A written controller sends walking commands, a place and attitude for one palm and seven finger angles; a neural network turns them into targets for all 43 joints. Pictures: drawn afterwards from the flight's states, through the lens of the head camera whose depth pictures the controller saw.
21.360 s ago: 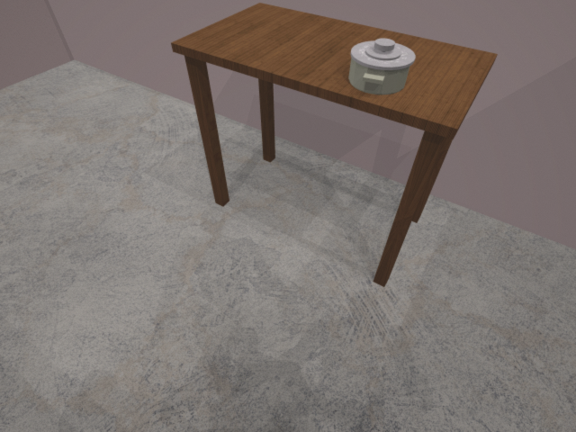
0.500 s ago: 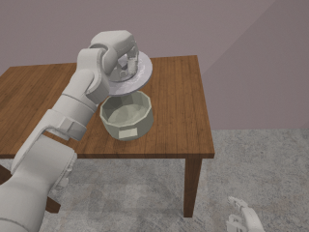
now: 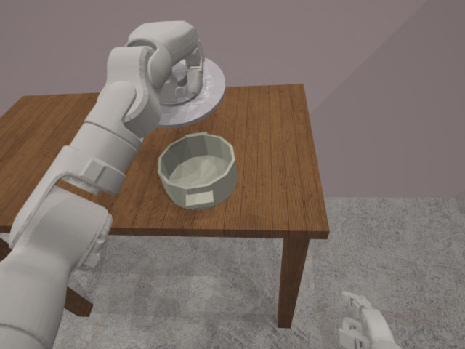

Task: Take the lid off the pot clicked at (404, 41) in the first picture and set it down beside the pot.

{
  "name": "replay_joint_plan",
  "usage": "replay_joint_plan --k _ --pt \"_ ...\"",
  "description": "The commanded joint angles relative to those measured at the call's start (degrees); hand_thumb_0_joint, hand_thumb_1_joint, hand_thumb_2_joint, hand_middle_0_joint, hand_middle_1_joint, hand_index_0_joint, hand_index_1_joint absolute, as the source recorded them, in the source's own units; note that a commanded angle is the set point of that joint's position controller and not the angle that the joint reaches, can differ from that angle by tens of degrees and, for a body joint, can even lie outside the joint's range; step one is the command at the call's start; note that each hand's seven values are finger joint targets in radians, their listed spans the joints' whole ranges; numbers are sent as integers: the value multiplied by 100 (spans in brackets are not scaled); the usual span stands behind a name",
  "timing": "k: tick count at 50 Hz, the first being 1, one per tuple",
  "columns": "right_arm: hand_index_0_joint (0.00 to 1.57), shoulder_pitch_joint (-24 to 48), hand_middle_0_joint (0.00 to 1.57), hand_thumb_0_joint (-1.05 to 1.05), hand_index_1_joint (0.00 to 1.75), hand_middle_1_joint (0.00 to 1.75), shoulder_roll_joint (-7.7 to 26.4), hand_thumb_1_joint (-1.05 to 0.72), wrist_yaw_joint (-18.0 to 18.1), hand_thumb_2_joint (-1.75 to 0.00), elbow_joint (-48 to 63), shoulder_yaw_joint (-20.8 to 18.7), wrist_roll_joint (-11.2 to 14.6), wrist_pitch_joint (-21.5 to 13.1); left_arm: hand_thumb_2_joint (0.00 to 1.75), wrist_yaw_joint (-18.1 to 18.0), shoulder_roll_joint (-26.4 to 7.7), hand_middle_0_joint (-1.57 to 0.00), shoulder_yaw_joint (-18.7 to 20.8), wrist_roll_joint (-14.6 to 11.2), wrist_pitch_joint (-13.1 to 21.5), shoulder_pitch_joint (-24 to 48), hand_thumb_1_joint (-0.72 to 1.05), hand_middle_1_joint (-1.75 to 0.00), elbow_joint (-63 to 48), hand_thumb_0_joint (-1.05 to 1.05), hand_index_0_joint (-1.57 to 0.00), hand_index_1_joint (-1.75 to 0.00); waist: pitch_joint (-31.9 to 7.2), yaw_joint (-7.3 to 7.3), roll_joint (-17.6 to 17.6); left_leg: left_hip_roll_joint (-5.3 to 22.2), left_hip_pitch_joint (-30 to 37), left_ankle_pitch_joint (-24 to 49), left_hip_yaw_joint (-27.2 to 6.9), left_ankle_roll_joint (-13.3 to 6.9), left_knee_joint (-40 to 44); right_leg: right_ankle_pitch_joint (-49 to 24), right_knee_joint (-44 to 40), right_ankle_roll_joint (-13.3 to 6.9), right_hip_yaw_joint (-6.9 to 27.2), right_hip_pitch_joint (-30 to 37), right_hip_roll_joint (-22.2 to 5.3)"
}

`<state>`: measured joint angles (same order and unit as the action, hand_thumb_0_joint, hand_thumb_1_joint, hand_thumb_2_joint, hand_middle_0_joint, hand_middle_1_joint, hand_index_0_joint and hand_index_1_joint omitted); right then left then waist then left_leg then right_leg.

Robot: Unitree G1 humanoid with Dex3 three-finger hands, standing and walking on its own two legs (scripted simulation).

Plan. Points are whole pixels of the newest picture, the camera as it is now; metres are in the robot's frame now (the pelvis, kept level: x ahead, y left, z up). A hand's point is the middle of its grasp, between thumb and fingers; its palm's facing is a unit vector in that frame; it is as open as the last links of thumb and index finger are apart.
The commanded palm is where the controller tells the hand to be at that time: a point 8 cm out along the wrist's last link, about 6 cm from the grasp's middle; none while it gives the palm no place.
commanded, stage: lift the lid straight up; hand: left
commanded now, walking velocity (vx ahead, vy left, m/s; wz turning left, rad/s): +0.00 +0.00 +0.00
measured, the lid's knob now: (172, 75) +0.48 +0.11 +0.25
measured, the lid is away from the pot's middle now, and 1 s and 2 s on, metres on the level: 0.03 0.11 0.25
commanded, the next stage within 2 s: move the lid sideways beside the pot in 0.02 s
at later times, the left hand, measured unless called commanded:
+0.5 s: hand (154, 83) +0.44 +0.13 +0.26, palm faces -0.07 -0.02 -1.00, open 4.4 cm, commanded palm +0.41 +0.15 +0.33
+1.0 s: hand (114, 85) +0.44 +0.20 +0.26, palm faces -0.14 -0.02 -0.99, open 4.4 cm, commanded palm +0.41 +0.21 +0.33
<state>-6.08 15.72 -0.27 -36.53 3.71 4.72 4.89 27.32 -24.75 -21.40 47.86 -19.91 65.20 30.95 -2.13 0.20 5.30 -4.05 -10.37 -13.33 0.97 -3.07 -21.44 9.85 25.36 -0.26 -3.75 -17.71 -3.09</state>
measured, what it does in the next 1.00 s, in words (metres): stands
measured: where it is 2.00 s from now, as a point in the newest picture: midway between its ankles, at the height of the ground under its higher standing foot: outside the picture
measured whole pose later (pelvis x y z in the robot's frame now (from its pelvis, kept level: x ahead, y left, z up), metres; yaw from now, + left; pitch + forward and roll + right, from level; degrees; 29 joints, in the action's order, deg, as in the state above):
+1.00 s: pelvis +0.00 +0.01 +0.00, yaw +0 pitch +3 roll +0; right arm -9.2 16.9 0.8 -35.6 3.3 4.9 5.2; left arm 32.6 -35.3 -13.5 49.7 -16.3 60.7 30.2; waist -1.1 -0.7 4.8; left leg -3.8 -10.8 -13.5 0.7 -3.5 -21.7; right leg 8.9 23.4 0.1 -4.0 -17.1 -2.8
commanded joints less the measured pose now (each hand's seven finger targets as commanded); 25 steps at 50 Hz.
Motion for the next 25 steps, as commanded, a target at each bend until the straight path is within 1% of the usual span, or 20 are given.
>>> replay_joint_plan --k 1,2,3,5,6,7,8,11,12,13,15,16,17,18,19,20,22,23,24,25 --pt "20 726 20 0 30 30 475 -90 22 -90 862 -163 -22 -251 117 -368 -1435 -75 1033 269 10 3668 52 -89 -1136 0 -122 -110 -2453 -33 -902 125 88 1721 -292 -22 196 -1478 7 -257 232 1713 111" --pt "20 745 20 0 30 30 530 -90 10 -90 908 -185 -12 -234 117 -386 -1319 -75 986 121 49 3492 52 -89 -1254 0 -122 -110 -2520 -38 -760 127 140 1903 -318 -26 153 -1602 2 -267 212 1741 98" --pt "20 743 20 0 30 30 470 -90 12 -90 887 -148 -34 -239 117 -380 -1532 -75 1102 265 44 3744 52 -89 -1381 0 -122 -110 -2633 -20 -850 138 155 1901 -306 2 197 -1592 29 -256 231 1806 107" --pt "20 766 20 0 30 30 427 -90 -18 -90 919 -169 -30 -278 117 -364 -1310 -75 890 249 48 3927 52 -89 -1574 0 -122 -110 -2690 -49 -713 134 297 2116 -341 -1 154 -1680 48 -273 227 1771 117" --pt "20 738 20 0 30 30 452 -90 -28 -90 901 -168 -25 -272 117 -370 -1421 -75 1001 256 30 3830 52 -89 -1508 0 -122 -110 -2679 -26 -804 154 279 2208 -353 6 154 -1712 57 -271 222 1784 129" --pt "20 740 20 0 30 30 508 -90 -37 -90 900 -193 -22 -247 117 -432 -1362 -75 1046 138 33 3552 52 -89 -1419 0 -122 -110 -2632 -8 -644 167 302 2310 -357 8 126 -1710 18 -281 194 1729 124" --pt "20 697 20 0 30 30 482 -90 -27 -90 849 -155 -56 -248 117 -458 -1699 -75 1290 291 2 3685 52 -89 -1357 0 -122 -110 -2631 35 -775 171 198 2122 -327 43 209 -1621 32 -274 205 1805 132" --pt "20 717 20 0 30 30 496 -90 6 -90 870 -165 -67 -230 117 -477 -1837 -75 1418 368 -1 3475 52 -89 -1290 0 -122 -110 -2577 97 -928 188 83 2168 -280 19 223 -1701 47 -275 242 1911 109" --pt "20 763 20 0 30 30 539 -90 -25 -90 939 -190 -41 -201 117 -495 -1667 -75 1327 210 57 3234 52 -89 -1475 0 -122 -110 -2621 82 -775 190 127 2336 -297 20 181 -1780 32 -274 224 1930 91" --pt "20 788 20 0 30 30 476 -90 -31 -90 931 -166 -56 -198 117 -474 -1784 -75 1385 351 32 3298 52 -89 -1543 0 -122 -110 -2722 112 -843 205 143 2343 -266 32 199 -1782 66 -264 253 1989 93" --pt "20 846 20 0 30 30 482 -90 -41 -90 978 -181 -51 -176 117 -437 -1780 -75 1364 369 -4 3176 52 -89 -1554 0 -122 -110 -2595 117 -889 206 57 2209 -234 8 196 -1755 49 -264 270 1984 83" --pt "20 825 20 0 30 30 499 -90 -34 -90 982 -183 -48 -152 117 -426 -1966 -75 1512 389 -12 3080 52 -89 -1623 0 -122 -110 -2631 143 -963 215 51 2243 -227 5 193 -1797 57 -259 274 2027 89" --pt "20 867 20 0 30 30 542 -90 -47 -90 1035 -201 -11 -131 117 -419 -1654 -75 1297 221 22 2881 52 -89 -1647 0 -122 -110 -2541 83 -791 207 82 2327 -250 -6 141 -1785 25 -261 226 1902 79" --pt "20 837 20 0 30 30 491 -90 -36 -90 994 -176 -31 -128 117 -395 -1940 -75 1485 352 -6 3046 52 -89 -1713 0 -122 -110 -2598 110 -981 221 62 2175 -236 17 203 -1697 34 -244 254 1970 91" --pt "20 854 20 0 30 30 528 -90 -2 -90 996 -177 -27 -98 117 -377 -2018 -75 1519 386 -44 2925 52 -89 -1532 0 -122 -110 -2443 104 -1005 223 -14 2079 -191 -15 198 -1658 21 -250 256 1897 102" --pt "20 847 20 0 30 30 505 -90 7 -90 1009 -154 -17 -100 117 -345 -1858 -75 1313 382 -47 3114 52 -89 -1646 0 -122 -110 -2389 58 -858 202 7 1996 -199 -2 229 -1570 -9 -249 232 1812 96" --pt "20 826 20 0 30 30 560 -90 14 -90 1038 -196 30 -131 117 -340 -1861 -75 1338 229 -8 3070 52 -89 -1745 0 -122 -110 -2446 25 -695 197 139 2101 -263 -34 120 -1565 -23 -258 220 1721 99" --pt "20 799 20 0 30 30 517 -90 45 -90 1005 -162 -6 -147 117 -315 -2153 -75 1532 385 -38 3141 52 -89 -1705 0 -122 -110 -2567 74 -741 196 129 1987 -240 -14 181 -1485 5 -253 257 1812 114" --pt "20 795 20 0 30 30 527 -90 75 -90 1005 -155 -4 -149 117 -280 -2107 -75 1426 403 -33 3341 52 -89 -1735 0 -122 -110 -2559 21 -764 179 138 1964 -238 -20 175 -1498 0 -253 238 1789 122" --pt "20 795 20 0 30 30 494 -90 74 -90 1024 -154 9 -198 117 -250 -1999 -75 1274 393 1 3642 52 -89 -1991 0 -122 -110 -2638 -18 -555 167 275 2057 -282 -12 172 -1515 -5 -260 242 1743 123"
